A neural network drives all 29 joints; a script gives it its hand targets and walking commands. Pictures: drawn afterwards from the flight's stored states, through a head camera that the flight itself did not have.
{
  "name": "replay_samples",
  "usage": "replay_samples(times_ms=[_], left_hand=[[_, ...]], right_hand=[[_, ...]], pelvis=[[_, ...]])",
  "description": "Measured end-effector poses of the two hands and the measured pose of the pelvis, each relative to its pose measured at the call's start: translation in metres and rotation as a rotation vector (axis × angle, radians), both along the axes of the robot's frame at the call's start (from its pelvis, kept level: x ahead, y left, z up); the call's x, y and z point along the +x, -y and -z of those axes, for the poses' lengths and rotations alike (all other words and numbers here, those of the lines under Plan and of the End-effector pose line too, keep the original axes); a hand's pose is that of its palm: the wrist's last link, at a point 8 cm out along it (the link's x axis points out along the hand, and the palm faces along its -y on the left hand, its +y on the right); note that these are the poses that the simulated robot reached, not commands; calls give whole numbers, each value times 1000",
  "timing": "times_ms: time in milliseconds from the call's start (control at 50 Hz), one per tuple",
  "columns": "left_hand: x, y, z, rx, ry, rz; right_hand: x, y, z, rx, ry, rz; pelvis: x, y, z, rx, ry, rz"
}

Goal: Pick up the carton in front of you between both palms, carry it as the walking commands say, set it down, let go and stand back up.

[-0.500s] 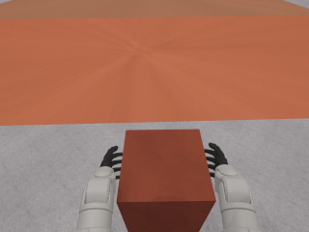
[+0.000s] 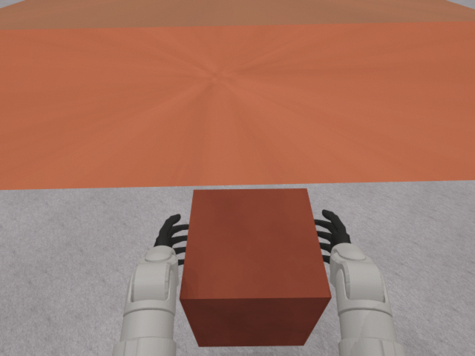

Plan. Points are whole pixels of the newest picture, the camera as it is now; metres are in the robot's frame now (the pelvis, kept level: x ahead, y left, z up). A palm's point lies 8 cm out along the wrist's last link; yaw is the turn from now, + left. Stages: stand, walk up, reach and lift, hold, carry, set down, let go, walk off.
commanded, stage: carry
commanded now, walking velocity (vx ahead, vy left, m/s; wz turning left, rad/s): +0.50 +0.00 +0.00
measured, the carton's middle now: (250, 270) +0.31 +0.00 -0.02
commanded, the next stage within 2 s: none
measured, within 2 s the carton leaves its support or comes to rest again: neither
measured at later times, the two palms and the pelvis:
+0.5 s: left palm (175, 196) +0.42 +0.16 +0.07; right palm (323, 193) +0.43 -0.14 +0.07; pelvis +0.17 +0.00 -0.01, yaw +4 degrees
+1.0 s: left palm (187, 117) +0.73 +0.17 +0.08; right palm (295, 119) +0.71 -0.13 +0.08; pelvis +0.48 +0.04 +0.00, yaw -1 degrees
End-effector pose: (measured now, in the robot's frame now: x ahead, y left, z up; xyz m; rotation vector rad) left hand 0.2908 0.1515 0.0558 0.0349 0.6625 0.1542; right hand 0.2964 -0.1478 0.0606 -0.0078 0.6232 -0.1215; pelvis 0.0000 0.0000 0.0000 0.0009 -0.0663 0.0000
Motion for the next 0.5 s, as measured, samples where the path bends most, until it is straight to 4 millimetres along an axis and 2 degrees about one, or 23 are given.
replay_samples(times_ms=[100, 180, 260, 340, 440, 500], left_hand=[[11, -1, -15, -18, 51, -29], [21, -3, -24, -44, 72, -53], [37, -11, -26, -51, 37, -58], [63, -14, -26, -53, -1, -47], [110, -1, -24, -57, -16, -26], [130, -4, -16, -71, -39, -54]], right_hand=[[13, -1, -13, 25, 49, 4], [26, -2, -20, 45, 68, 2], [43, -12, -25, 41, 33, 8], [66, -14, -24, 61, -6, 28], [102, 0, -16, 76, -22, 62], [130, -3, -14, 62, -46, 39]], pelvis=[[7, 3, 4, -1, -64, -7], [27, 3, 11, -5, -88, -29], [60, -5, 12, 7, -120, -30], [96, -12, 11, 0, -153, 17], [141, -6, 14, -23, -172, -15], [171, -1, 12, -19, -178, -67]])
